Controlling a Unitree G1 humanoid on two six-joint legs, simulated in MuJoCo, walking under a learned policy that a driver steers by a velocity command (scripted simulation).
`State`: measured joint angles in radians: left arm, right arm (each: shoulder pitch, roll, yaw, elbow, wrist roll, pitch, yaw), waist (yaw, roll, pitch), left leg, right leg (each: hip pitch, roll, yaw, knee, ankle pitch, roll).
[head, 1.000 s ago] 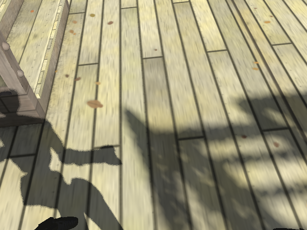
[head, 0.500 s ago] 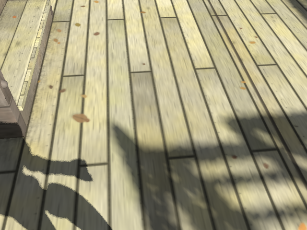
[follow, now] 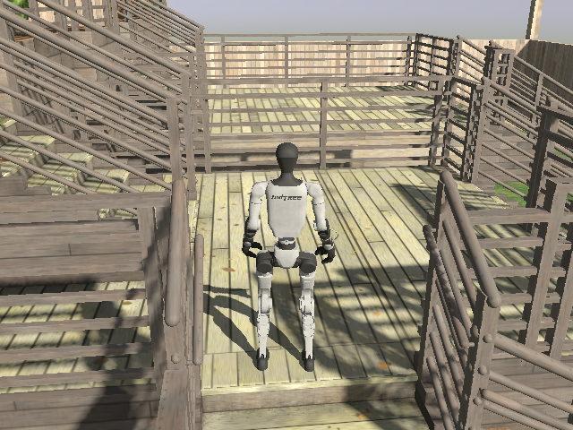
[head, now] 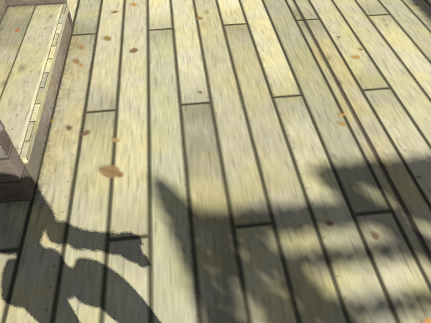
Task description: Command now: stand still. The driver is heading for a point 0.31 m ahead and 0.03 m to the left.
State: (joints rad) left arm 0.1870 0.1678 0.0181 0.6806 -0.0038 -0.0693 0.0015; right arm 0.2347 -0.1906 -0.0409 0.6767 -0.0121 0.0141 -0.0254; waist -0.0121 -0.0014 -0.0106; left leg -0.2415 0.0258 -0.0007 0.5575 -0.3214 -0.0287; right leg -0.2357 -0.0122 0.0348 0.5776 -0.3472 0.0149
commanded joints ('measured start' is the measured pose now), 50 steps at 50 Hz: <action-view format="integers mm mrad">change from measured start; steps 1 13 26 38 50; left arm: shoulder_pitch -22 -14 12 -87 -111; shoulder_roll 90 92 94 110 58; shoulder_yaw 22 17 4 11 -16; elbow -74 -44 -2 -27 -73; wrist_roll -1 -1 -4 -39 -21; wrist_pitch -15 1 19 -17 -52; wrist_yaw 2 -5 -8 -4 -39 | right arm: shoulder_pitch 2 39 80 313 249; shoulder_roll -78 -64 -60 -107 -143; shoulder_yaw -21 -20 -7 -22 5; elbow -65 -31 33 166 172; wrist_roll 0 -3 -4 24 -2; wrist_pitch -17 -30 -46 -120 -66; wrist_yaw -3 -6 -10 16 -2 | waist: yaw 2 -2 1 -143 -32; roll -12 -12 -2 17 109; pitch -46 -22 -7 104 75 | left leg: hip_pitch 37 31 24 234 117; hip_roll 32 27 25 92 115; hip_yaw -39 -43 -43 -185 -30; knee -55 -59 -83 -166 -358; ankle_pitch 271 234 200 -73 639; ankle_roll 46 39 28 185 187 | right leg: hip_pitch -9 -28 -16 -335 -408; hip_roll -46 -33 -23 -66 -48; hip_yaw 40 34 39 112 -111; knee -77 -85 -115 -74 264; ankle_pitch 334 255 240 -136 227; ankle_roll -36 -36 -57 -122 -29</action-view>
